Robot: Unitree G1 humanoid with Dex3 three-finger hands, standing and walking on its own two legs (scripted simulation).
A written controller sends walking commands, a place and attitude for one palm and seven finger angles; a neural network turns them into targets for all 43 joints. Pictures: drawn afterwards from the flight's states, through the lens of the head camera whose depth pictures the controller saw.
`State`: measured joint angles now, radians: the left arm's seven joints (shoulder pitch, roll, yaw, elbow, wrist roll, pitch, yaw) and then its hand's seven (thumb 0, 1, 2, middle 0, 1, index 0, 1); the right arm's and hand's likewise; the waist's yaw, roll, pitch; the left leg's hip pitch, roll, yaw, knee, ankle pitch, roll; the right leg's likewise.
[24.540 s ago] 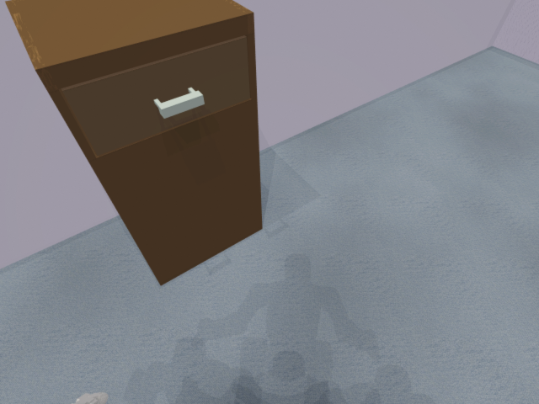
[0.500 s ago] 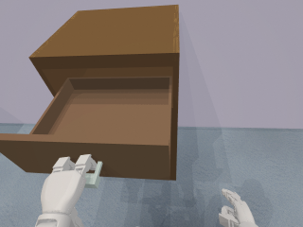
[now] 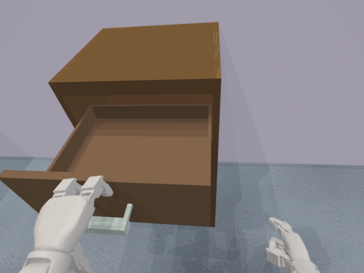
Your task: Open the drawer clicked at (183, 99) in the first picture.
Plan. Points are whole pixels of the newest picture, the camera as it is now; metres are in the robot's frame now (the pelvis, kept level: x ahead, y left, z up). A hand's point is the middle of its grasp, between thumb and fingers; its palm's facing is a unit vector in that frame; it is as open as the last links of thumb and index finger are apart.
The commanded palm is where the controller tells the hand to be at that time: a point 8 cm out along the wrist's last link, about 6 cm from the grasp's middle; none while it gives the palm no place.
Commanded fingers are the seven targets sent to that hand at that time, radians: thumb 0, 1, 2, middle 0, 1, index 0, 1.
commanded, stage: lift the hand off the handle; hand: left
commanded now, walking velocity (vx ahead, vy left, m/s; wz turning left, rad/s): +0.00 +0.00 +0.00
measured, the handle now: (106, 215) +0.22 +0.21 +0.03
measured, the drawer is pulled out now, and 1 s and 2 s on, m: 0.30 0.30 0.30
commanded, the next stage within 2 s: draw the hand back to the body in 0.68 s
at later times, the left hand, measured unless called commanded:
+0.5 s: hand (70, 202) +0.18 +0.21 +0.16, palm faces +0.18 -0.16 -0.97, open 13.8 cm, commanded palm +0.14 +0.21 +0.23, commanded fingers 0.00 -0.50 0.30 -0.30 -1.20 -0.30 -1.20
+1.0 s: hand (59, 201) +0.18 +0.23 +0.17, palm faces +0.15 -0.12 -0.98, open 13.8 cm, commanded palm +0.14 +0.23 +0.23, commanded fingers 0.00 -0.50 0.30 -0.30 -1.20 -0.30 -1.20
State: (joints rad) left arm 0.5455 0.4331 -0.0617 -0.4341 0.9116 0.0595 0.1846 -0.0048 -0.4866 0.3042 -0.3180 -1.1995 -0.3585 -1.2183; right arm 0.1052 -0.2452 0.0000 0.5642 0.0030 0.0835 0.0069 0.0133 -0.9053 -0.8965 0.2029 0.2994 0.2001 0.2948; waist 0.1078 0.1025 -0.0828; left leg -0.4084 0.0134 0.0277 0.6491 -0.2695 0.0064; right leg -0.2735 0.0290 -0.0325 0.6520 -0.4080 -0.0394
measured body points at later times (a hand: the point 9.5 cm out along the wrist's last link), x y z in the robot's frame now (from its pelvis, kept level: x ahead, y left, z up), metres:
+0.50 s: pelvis +0.00 +0.02 +0.01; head -0.03 -0.03 +0.46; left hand +0.17 +0.22 +0.21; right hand +0.24 -0.16 -0.06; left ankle +0.04 +0.12 -0.72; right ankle -0.04 -0.09 -0.72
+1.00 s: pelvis -0.02 +0.00 +0.01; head -0.04 -0.05 +0.46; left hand +0.16 +0.23 +0.22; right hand +0.23 -0.18 -0.06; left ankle +0.04 +0.12 -0.72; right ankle -0.04 -0.09 -0.72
